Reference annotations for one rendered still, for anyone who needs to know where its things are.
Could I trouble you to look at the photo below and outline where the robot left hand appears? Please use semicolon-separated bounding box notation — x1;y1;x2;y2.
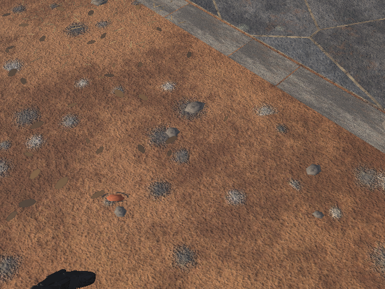
30;269;96;289

